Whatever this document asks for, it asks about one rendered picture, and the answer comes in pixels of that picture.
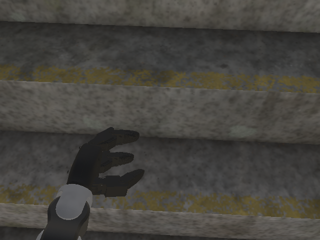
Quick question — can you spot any robot left hand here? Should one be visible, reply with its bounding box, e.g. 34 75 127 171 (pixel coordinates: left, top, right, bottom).
66 127 145 198

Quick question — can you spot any left robot forearm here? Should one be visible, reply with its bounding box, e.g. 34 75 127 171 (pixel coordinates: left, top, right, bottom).
36 184 93 240

